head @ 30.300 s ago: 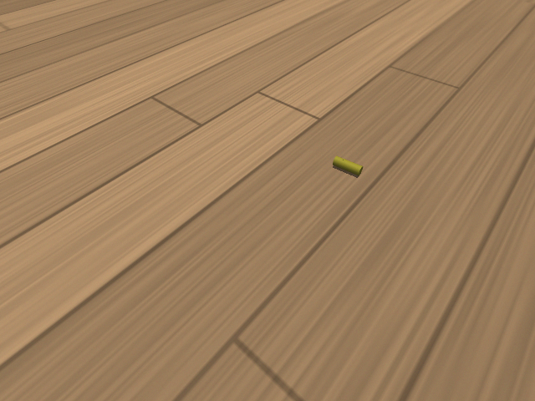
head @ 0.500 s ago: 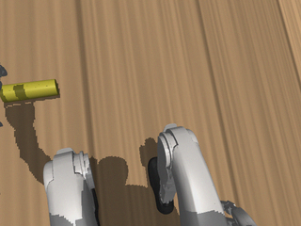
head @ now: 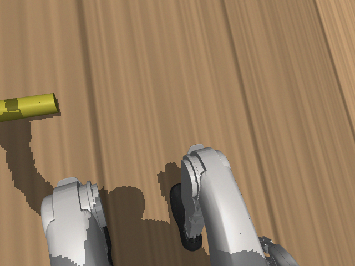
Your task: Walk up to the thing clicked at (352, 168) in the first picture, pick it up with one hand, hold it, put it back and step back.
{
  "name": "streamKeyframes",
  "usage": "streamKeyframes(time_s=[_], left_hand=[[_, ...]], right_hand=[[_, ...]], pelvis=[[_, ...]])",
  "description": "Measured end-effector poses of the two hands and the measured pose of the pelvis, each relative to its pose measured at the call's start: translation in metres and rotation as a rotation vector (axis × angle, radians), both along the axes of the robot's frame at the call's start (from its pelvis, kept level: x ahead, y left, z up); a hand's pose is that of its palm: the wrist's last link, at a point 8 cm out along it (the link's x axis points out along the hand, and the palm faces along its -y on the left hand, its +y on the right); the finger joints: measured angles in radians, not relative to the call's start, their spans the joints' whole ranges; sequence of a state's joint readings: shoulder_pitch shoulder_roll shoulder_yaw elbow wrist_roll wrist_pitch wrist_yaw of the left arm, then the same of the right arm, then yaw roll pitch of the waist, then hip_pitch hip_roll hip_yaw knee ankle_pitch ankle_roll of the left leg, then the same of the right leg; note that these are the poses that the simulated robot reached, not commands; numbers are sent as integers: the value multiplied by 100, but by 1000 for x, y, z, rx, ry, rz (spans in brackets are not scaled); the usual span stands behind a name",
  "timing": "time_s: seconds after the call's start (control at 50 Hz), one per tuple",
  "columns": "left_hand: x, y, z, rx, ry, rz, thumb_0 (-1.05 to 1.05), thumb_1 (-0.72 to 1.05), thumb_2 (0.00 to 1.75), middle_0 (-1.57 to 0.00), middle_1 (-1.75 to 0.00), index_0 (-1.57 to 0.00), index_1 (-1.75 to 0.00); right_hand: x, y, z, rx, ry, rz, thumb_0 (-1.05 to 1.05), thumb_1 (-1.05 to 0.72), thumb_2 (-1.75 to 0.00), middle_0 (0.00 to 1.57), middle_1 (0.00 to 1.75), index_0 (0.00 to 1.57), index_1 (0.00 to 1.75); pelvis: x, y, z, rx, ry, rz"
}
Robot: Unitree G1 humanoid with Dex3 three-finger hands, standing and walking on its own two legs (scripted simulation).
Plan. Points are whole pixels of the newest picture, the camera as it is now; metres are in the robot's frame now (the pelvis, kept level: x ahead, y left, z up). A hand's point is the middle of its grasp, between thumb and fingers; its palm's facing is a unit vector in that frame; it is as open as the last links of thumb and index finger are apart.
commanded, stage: rise first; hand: left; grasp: from above
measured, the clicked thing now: (23, 107) +0.53 +0.28 -0.30
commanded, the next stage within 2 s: approach in 1.08 s
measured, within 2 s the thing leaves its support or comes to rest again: neither
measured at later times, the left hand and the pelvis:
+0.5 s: hand out of the picture +0.48 +0.32 -0.19, palm faces -0.46 -0.06 -0.89, open 14.1 cm; pelvis +0.00 +0.00 -0.01, yaw -1 degrees
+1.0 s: hand out of the picture +0.48 +0.32 -0.18, palm faces -0.46 -0.05 -0.89, open 14.1 cm; pelvis +0.00 +0.00 +0.00, yaw -1 degrees
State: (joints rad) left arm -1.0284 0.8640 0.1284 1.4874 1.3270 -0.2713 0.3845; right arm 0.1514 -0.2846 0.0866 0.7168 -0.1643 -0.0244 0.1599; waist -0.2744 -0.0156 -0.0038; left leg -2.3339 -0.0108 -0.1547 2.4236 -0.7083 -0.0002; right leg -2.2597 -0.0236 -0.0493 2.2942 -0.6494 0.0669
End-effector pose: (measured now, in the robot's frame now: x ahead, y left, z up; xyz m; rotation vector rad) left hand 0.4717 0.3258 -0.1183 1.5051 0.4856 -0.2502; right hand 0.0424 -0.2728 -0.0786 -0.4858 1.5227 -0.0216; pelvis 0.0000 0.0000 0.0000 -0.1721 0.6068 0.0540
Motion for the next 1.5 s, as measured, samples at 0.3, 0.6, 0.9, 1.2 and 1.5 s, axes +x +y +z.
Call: streamKeyframes(time_s=[0.3,0.6,0.9,1.2,1.5], left_hand=[[7,-1,-8,2,7,-4,1,-55,103,-8,-102,-9,-103],[12,-1,-14,1,7,-10,1,-55,103,-9,-101,-9,-102],[13,-2,-8,4,4,-12,0,-55,104,-9,-100,-8,-102],[17,-4,0,9,1,-12,1,-55,103,-9,-101,-9,-102],[47,-53,5,-17,-44,-91,0,-54,102,-9,-105,-10,-105]], right_hand=[[-10,4,2,-6,16,-8,0,-91,-90,20,30,20,30],[-17,5,6,-12,22,-8,0,-91,-90,20,30,20,30],[-14,8,6,3,13,-16,0,-91,-90,20,30,20,30],[-13,5,7,-2,-2,-18,0,-91,-90,20,30,20,30],[-24,6,13,-20,-9,-28,0,-90,-89,21,30,20,30]], pelvis=[[-1,2,-4,-9,-5,-2],[-2,3,-6,-19,-11,-7],[-1,3,-3,-17,0,-4],[-2,1,-2,-14,-2,-5],[-4,1,-2,-8,1,-5]])
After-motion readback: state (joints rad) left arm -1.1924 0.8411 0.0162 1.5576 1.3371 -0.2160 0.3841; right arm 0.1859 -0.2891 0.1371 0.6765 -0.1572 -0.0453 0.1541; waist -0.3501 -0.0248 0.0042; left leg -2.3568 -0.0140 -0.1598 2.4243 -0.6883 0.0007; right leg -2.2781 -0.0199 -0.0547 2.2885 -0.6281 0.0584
